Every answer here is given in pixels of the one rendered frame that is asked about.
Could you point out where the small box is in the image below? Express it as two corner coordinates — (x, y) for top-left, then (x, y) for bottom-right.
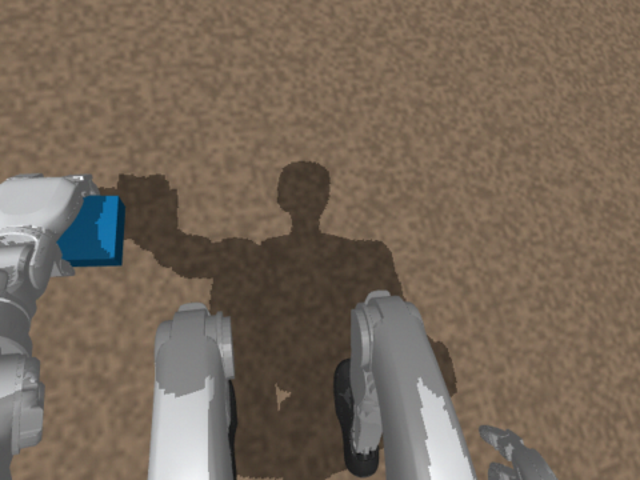
(56, 195), (125, 267)

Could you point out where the left robot arm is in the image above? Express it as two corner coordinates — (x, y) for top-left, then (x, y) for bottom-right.
(0, 227), (57, 480)

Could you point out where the left robot hand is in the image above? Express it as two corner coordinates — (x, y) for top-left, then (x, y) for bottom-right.
(0, 173), (100, 277)

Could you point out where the right robot foot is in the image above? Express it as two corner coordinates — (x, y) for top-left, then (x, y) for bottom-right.
(334, 358), (379, 478)

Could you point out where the right robot hand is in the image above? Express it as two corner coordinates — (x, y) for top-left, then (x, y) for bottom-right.
(479, 425), (558, 480)

